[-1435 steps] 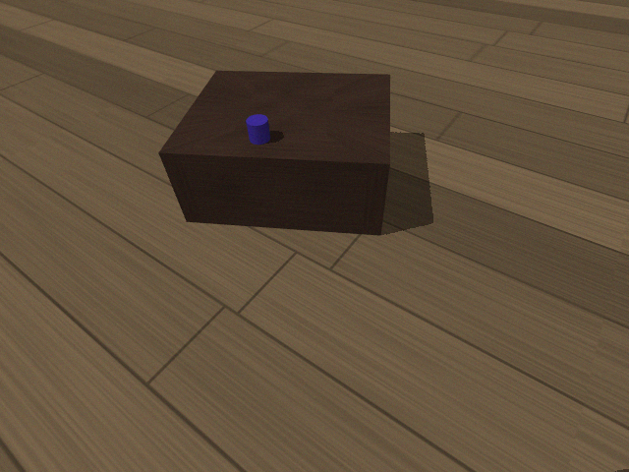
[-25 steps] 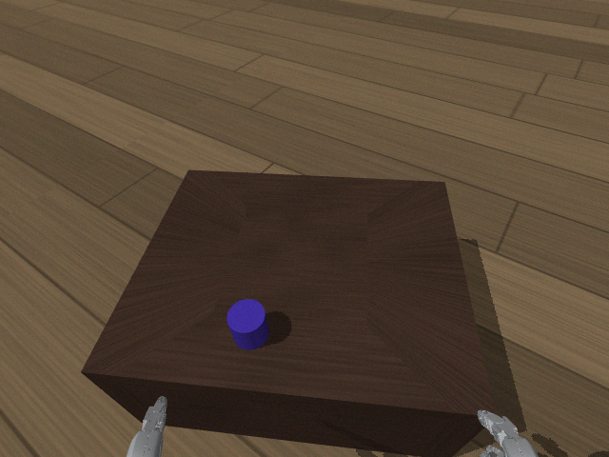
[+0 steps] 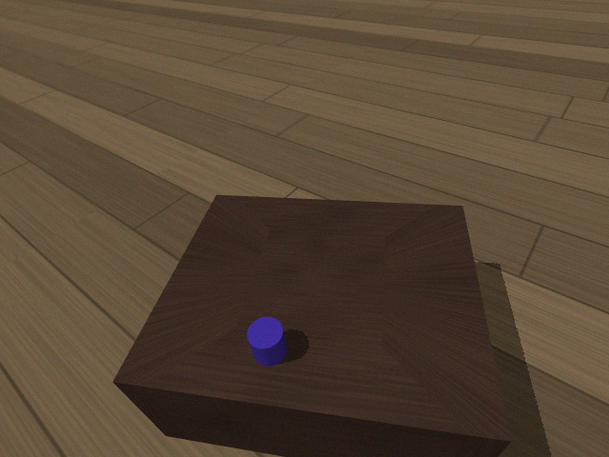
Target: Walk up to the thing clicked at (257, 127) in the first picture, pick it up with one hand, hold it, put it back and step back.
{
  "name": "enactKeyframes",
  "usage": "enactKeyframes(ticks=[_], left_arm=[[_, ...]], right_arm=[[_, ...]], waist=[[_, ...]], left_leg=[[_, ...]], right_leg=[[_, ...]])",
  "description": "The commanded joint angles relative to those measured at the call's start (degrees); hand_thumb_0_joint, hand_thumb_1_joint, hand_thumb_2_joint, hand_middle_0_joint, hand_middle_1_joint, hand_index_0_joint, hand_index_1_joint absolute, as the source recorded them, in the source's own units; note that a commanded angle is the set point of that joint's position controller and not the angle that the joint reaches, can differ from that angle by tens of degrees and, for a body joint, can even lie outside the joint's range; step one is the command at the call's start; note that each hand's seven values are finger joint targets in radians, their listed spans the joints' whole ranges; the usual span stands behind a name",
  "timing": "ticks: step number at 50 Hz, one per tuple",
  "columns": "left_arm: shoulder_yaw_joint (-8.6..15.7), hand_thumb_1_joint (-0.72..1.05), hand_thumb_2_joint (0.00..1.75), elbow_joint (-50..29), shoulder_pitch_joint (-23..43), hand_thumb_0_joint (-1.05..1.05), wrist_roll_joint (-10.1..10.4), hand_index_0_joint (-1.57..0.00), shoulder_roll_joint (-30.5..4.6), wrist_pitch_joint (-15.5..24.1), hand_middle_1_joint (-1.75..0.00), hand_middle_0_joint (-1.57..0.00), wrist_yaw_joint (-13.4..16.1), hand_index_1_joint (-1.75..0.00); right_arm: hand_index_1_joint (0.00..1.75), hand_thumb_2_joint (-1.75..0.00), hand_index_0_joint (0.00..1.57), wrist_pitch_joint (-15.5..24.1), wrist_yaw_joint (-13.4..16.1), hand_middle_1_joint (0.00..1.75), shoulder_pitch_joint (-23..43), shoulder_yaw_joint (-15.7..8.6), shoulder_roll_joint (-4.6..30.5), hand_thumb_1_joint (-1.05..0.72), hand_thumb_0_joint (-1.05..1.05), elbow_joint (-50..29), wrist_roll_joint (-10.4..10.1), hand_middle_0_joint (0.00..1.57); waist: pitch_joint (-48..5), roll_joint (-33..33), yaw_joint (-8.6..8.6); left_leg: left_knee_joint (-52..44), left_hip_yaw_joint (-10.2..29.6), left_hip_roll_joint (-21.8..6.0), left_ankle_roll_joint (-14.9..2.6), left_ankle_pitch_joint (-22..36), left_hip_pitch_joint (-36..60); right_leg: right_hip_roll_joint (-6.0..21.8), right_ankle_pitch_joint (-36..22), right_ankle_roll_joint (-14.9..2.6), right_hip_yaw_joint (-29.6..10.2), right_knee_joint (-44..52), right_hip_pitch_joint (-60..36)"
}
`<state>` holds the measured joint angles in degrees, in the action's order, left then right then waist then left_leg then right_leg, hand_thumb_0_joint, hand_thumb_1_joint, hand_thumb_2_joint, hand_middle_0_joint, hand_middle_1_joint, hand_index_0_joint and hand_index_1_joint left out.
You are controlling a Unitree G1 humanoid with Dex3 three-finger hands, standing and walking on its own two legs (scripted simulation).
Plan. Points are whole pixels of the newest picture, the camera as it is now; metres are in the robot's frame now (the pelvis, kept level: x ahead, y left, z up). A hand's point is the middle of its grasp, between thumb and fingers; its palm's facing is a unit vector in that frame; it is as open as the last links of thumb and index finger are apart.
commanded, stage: home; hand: left
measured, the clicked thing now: (267, 341) +0.50 +0.16 -0.34
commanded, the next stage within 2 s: stand in 0.98 s
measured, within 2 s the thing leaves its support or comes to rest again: neither
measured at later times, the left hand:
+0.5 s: hand out of the picture +0.03 +0.25 -0.15, palm faces +0.00 -0.93 -0.38, open 17.6 cm
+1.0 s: hand out of the picture +0.07 +0.25 -0.14, palm faces +0.01 -0.93 -0.37, open 17.6 cm
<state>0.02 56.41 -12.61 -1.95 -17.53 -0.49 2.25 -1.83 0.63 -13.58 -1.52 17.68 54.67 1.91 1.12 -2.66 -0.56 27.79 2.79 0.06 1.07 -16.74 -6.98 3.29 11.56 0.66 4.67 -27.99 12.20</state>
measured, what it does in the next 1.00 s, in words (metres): stands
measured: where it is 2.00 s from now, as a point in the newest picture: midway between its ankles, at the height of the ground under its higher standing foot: outside the picture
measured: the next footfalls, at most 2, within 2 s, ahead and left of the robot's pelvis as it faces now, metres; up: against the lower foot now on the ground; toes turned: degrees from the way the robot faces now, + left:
none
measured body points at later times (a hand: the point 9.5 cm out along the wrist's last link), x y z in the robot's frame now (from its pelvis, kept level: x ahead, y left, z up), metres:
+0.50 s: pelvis -0.01 -0.01 +0.00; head -0.03 -0.02 +0.45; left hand +0.03 +0.30 -0.12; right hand +0.03 -0.30 -0.14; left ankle -0.01 +0.13 -0.74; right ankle +0.04 -0.13 -0.74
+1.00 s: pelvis +0.01 -0.01 +0.01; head +0.00 -0.02 +0.46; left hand +0.07 +0.29 -0.12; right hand +0.07 -0.30 -0.14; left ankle -0.01 +0.13 -0.74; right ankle +0.04 -0.13 -0.74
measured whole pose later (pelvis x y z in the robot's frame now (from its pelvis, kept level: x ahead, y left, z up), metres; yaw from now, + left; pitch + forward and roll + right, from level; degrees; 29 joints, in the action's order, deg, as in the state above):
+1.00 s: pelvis +0.01 -0.01 +0.01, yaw +0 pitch -3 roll +0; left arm 0.2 66.3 -6.4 -0.8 -18.3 -0.1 0.6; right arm -0.6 0.5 -10.0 0.2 19.9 62.3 1.0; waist 2.5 -2.4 -0.8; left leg 21.0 3.2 -0.5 1.5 -13.4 -4.8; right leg 2.7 8.7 0.3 5.2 -21.8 10.0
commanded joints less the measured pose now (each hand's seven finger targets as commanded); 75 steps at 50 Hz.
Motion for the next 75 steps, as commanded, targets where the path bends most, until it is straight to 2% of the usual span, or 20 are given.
enactKeyframes(ticks=[1,3,6,13,17,20,22,26,29,34,39,42,54,57,60,65,67,69,73,75], left_arm=[[2.6,-0.60,0.03,-1.3,3.5,0.00,-0.1,-0.04,-12.5,1.7,-0.05,-0.04,0.4,-0.05],[2.5,-0.59,0.03,-0.2,3.7,0.00,-0.2,-0.04,-13.1,1.8,-0.05,-0.05,0.3,-0.05],[2.6,-0.57,0.04,1.0,5.2,0.00,0.0,-0.05,-13.4,1.7,-0.05,-0.05,0.1,-0.05],[2.4,-0.58,0.04,3.6,5.5,0.00,0.1,-0.05,-13.6,1.5,-0.05,-0.05,-0.3,-0.05],[2.2,-0.59,0.03,4.6,5.9,0.00,0.3,-0.04,-13.4,1.5,-0.05,-0.04,-0.4,-0.05],[2.1,-0.61,0.02,5.1,6.0,0.00,0.2,-0.04,-13.9,1.2,-0.04,-0.04,-0.6,-0.04],[2.1,-0.61,0.02,5.5,6.1,0.00,0.3,-0.04,-13.8,1.0,-0.04,-0.04,-0.7,-0.04],[2.1,-0.59,0.03,5.9,6.2,0.00,0.7,-0.04,-13.6,1.1,-0.05,-0.05,-0.9,-0.05],[2.2,-0.60,0.03,6.3,6.6,0.00,0.6,-0.04,-14.1,1.2,-0.05,-0.04,-0.9,-0.05],[2.3,-0.59,0.03,6.4,7.5,0.00,1.0,-0.04,-14.0,1.3,-0.05,-0.04,-1.0,-0.05],[2.2,-0.59,0.03,6.9,7.6,0.00,0.9,-0.04,-13.9,1.3,-0.05,-0.04,-1.1,-0.05],[2.2,-0.61,0.02,6.8,7.9,0.00,1.1,-0.04,-13.1,1.3,-0.04,-0.04,-1.1,-0.04],[2.5,-0.61,0.02,7.2,9.0,0.00,1.1,-0.04,-13.4,1.5,-0.05,-0.04,-1.2,-0.05],[2.8,-0.37,0.26,7.1,9.7,0.00,1.1,-0.20,-13.7,1.6,-0.29,-0.20,-1.1,-0.29],[2.6,-0.13,0.50,7.1,9.7,0.00,1.3,-0.20,-13.2,1.6,-0.30,-0.20,-1.2,-0.30],[2.9,0.27,0.90,7.3,10.1,0.00,1.2,-0.20,-13.5,1.6,-0.30,-0.20,-1.1,-0.30],[2.9,0.43,0.90,7.2,10.4,0.00,1.2,-0.20,-13.5,1.5,-0.30,-0.20,-1.1,-0.30],[2.9,0.59,0.90,7.0,10.2,0.00,1.2,-0.20,-13.6,1.6,-0.30,-0.20,-1.1,-0.30],[3.0,0.90,0.90,7.1,10.6,0.00,1.3,-0.20,-13.7,1.5,-0.30,-0.20,-1.1,-0.30],[2.9,0.90,0.90,7.1,10.1,0.00,1.3,-0.20,-13.5,1.5,-0.30,-0.20,-1.2,-0.30]], right_arm=[[0.30,-0.90,0.20,1.4,0.8,0.30,2.0,-1.8,10.3,-0.90,0.00,-2.6,0.0,0.20],[0.30,-0.90,0.20,1.2,0.6,0.30,1.7,-1.6,10.1,-0.90,0.00,-1.9,-0.1,0.20],[0.30,-0.90,0.20,1.4,0.6,0.30,1.3,-1.3,10.6,-0.90,0.00,-0.9,-0.2,0.20],[0.30,-0.90,0.20,1.4,0.5,0.30,1.9,-0.8,11.0,-0.90,0.00,0.9,-0.3,0.20],[0.30,-0.90,0.20,1.6,0.6,0.30,2.5,-0.6,11.5,-0.90,0.00,1.7,-0.5,0.20],[0.30,-0.90,0.20,1.5,0.6,0.30,2.2,-0.6,11.8,-0.90,0.00,2.3,-0.5,0.20],[0.30,-0.90,0.20,1.5,0.6,0.30,1.7,-0.5,12.2,-0.90,0.00,2.8,-0.5,0.20],[0.30,-0.90,0.20,1.9,0.6,0.30,2.4,-0.4,12.1,-0.90,0.00,2.9,-0.5,0.20],[0.30,-0.90,0.20,1.8,0.6,0.30,2.2,-0.3,12.1,-0.90,0.00,3.3,-0.6,0.20],[0.30,-0.90,0.20,2.1,0.7,0.30,2.4,-0.2,12.4,-0.90,0.00,3.8,-0.5,0.20],[0.30,-0.90,0.20,2.2,0.7,0.30,3.4,-0.1,12.8,-0.90,0.00,4.1,-0.7,0.20],[0.30,-0.90,0.20,2.3,0.8,0.30,4.0,-0.2,13.3,-0.90,0.00,4.3,-0.6,0.20],[0.30,-0.90,0.20,2.6,0.9,0.30,5.9,-0.2,13.4,-0.90,0.00,5.0,-0.7,0.20],[0.30,-0.90,0.20,2.7,1.0,0.30,6.1,-0.1,13.3,-0.90,0.00,5.0,-0.8,0.20],[0.30,-0.90,0.20,2.8,1.1,0.30,6.1,0.0,13.5,-0.90,0.00,5.2,-0.9,0.20],[0.30,-0.90,0.20,2.6,1.1,0.30,7.3,-0.1,14.0,-0.90,0.00,5.2,-0.9,0.20],[0.30,-0.90,0.20,2.6,1.1,0.30,7.2,0.0,13.7,-0.90,0.00,5.3,-0.8,0.20],[0.30,-0.90,0.20,2.7,1.1,0.30,7.4,-0.2,14.2,-0.90,0.00,5.2,-0.8,0.20],[0.30,-0.90,0.20,2.7,1.1,0.30,7.4,0.0,13.8,-0.90,0.00,5.4,-0.8,0.20],[0.30,-0.90,0.20,2.7,1.0,0.30,8.0,-0.2,14.1,-0.90,0.00,5.5,-0.9,0.20]], waist=[[2.4,2.5,-0.16],[2.8,4.5,0.04],[2.1,3.0,0.52],[2.3,2.1,-0.33],[1.2,1.9,-0.43],[2.8,2.8,-0.37],[3.4,1.9,-0.17],[1.0,1.8,-0.59],[1.7,3.4,-0.34],[0.9,2.4,-0.23],[1.6,3.3,-0.23],[0.0,1.4,-0.41],[-1.4,2.2,-0.36],[-2.4,2.4,-0.06],[-3.7,2.2,0.10],[-3.0,2.5,-0.18],[-2.9,2.8,-0.18],[-4.1,2.3,-0.21],[-3.3,2.4,-0.11],[-2.6,2.2,-0.45]], left_leg=[[-8.3,4.2,-3.9,-1.44,3.3,-7.3],[-7.4,3.6,-3.5,-1.44,3.2,-6.6],[-8.9,4.5,-4.2,-1.52,3.4,-6.0],[-10.6,4.6,-4.2,-1.26,0.0,-8.2],[-10.3,4.7,-4.6,-1.34,2.3,-6.8],[-10.1,4.3,-4.0,-1.24,-0.3,-7.2],[-10.8,4.9,-4.5,-1.38,-1.8,-7.9],[-11.5,5.1,-4.9,-1.45,0.9,-8.1],[-10.5,4.4,-4.4,-1.51,1.2,-7.1],[-11.1,4.7,-5.1,-1.72,3.7,-6.6],[-11.4,4.6,-5.0,-1.55,4.8,-5.7],[-11.7,4.7,-5.5,-1.60,6.3,-5.9],[-11.8,4.3,-5.9,-1.38,11.2,-2.9],[-12.1,4.1,-6.1,-1.09,14.5,-2.1],[-11.6,3.9,-6.4,-0.96,18.2,-0.3],[-12.1,3.9,-6.5,-1.04,16.0,-1.3],[-12.6,3.8,-6.6,-0.79,16.1,-0.8],[-12.0,3.7,-6.7,-0.86,18.9,0.1],[-12.5,3.6,-6.8,-0.83,17.2,-0.6],[-12.8,3.9,-6.7,-0.75,15.8,-0.3]], right_leg=[[3.7,3.5,-0.93,-5.9,8.5,-3.9],[4.5,7.4,-0.93,-7.5,11.4,-3.1],[4.2,5.6,-0.84,-6.8,10.7,-3.6],[4.1,7.3,-0.53,-6.9,11.0,-5.0],[4.4,5.9,-0.75,-7.2,11.1,-5.4],[4.5,10.7,-0.65,-7.7,12.5,-2.7],[4.2,10.4,-0.74,-7.3,11.9,-2.4],[4.3,5.4,-1.00,-7.0,10.5,-5.9],[4.7,8.5,-0.97,-7.8,11.8,-4.1],[4.5,3.6,-1.13,-7.0,10.6,-5.8],[4.3,3.5,-1.05,-6.8,11.1,-4.9],[4.4,-0.7,-1.06,-6.3,10.1,-7.5],[4.8,-6.2,-1.20,-5.8,10.3,-8.6],[4.8,-10.1,-1.26,-5.6,9.5,-9.6],[5.0,-14.6,-1.32,-5.3,9.0,-10.3],[5.1,-13.0,-1.16,-5.2,9.5,-11.0],[5.0,-12.1,-1.24,-5.1,9.6,-10.7],[5.2,-15.3,-1.31,-5.0,9.3,-11.4],[5.3,-14.1,-1.43,-5.0,9.4,-11.4],[5.0,-12.0,-1.38,-4.9,10.1,-10.4]])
